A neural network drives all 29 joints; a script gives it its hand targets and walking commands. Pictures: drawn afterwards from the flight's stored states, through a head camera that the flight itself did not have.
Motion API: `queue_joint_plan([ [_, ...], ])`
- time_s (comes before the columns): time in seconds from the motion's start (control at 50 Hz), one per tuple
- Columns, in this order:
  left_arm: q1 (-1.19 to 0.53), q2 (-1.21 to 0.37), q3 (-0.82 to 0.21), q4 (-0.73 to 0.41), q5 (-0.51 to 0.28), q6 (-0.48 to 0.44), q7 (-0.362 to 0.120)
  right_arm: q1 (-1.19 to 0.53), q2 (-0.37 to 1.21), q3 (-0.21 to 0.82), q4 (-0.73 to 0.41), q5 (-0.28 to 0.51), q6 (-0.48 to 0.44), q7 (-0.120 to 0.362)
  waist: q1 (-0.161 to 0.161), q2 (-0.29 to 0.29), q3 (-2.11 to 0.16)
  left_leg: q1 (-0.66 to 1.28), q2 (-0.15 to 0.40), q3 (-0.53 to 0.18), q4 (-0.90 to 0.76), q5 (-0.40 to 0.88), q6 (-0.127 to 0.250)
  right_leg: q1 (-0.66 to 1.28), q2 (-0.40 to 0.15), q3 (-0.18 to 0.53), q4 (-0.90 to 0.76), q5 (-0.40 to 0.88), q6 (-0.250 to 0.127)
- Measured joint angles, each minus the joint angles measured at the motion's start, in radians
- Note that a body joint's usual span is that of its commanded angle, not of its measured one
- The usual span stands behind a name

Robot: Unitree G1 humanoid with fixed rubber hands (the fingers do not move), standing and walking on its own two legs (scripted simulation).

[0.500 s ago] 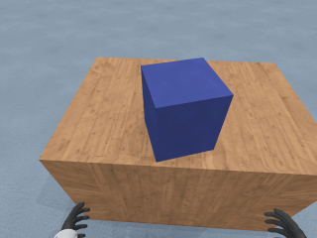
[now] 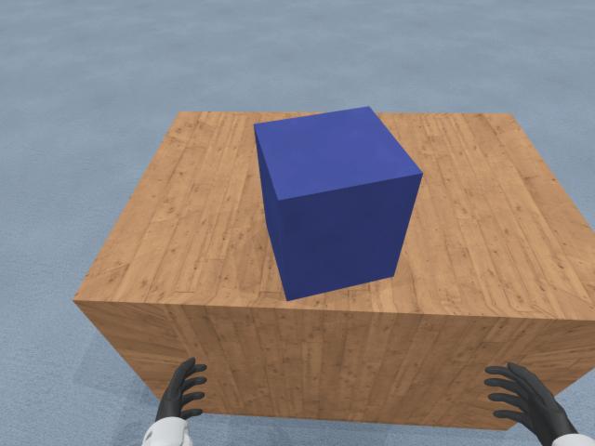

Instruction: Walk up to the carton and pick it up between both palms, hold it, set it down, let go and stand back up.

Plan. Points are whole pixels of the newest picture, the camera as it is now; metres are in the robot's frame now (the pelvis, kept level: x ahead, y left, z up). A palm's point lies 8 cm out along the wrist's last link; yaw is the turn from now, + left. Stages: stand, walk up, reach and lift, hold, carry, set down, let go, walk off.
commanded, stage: reach and lift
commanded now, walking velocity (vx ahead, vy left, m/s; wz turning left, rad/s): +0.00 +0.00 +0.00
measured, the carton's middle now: (327, 204) +0.52 -0.01 +0.03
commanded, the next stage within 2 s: none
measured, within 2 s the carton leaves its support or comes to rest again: neither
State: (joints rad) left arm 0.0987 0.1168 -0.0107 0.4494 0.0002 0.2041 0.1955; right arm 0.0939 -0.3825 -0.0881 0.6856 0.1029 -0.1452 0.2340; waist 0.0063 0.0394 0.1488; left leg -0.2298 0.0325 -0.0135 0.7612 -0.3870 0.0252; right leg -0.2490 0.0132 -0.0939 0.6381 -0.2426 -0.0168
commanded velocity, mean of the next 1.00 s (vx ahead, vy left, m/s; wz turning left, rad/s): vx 0.00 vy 0.00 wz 0.00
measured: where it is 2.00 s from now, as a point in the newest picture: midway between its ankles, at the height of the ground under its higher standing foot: outside the picture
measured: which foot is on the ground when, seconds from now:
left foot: down 0.00-1.00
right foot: down 0.00-1.00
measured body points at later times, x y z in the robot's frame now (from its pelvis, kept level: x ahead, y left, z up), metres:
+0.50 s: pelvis +0.03 -0.01 +0.01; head +0.05 +0.00 +0.46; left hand +0.24 +0.18 -0.02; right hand +0.24 -0.26 -0.02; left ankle +0.03 +0.11 -0.72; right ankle +0.07 -0.12 -0.72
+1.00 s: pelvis +0.03 -0.01 +0.01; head +0.03 +0.00 +0.46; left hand +0.25 +0.17 +0.00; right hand +0.26 -0.25 +0.01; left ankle +0.03 +0.11 -0.72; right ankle +0.07 -0.12 -0.72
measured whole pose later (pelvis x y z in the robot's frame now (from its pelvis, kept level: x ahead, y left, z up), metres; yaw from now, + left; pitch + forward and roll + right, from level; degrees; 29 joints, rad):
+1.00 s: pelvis +0.03 -0.01 +0.01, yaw +0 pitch -4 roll -2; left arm 0.22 0.05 -0.12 0.18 -0.02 0.07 0.32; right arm 0.12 -0.38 0.05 0.50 0.33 -0.25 0.24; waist 0.01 0.03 0.06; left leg -0.22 0.03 -0.01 0.63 -0.35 0.01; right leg -0.24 0.02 -0.09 0.53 -0.22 -0.03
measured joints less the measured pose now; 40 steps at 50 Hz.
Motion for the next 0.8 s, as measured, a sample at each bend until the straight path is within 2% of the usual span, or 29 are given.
queue_joint_plan([
  [0.2, 0.031, 0.0, -0.011, -0.082, 0.0, -0.083, 0.022, 0.008, 0.0, 0.038, -0.073, 0.057, -0.012, -0.005, 0.0, -0.004, -0.018, 0.008, 0.0, 0.001, -0.079, 0.03, -0.012, 0.001, 0.002, 0.0, -0.064, 0.018, -0.008],
  [0.54, 0.12, -0.047, -0.092, -0.201, 0.0, -0.23, 0.055, 0.029, 0.0, 0.119, -0.075, 0.179, -0.183, 0.008, 0.0, -0.005, -0.03, 0.013, 0.0, 0.0, -0.124, 0.035, -0.018, 0.007, 0.004, 0.0, -0.106, 0.019, -0.011],
  [0.7, 0.12, -0.06, -0.111, -0.238, 0.0, -0.253, 0.085, 0.029, 0.0, 0.136, -0.082, 0.216, -0.21, 0.015, 0.0, -0.005, -0.064, 0.014, 0.0, 0.0, -0.124, 0.035, -0.018, 0.007, 0.004, 0.0, -0.106, 0.02, -0.012],
  [0.8, 0.12, -0.066, -0.113, -0.242, 0.0, -0.229, 0.096, 0.029, 0.0, 0.138, -0.097, 0.223, -0.204, 0.014, 0.0, -0.005, -0.086, 0.013, 0.0, 0.0, -0.124, 0.035, -0.018, 0.007, 0.004, 0.0, -0.106, 0.02, -0.012],
])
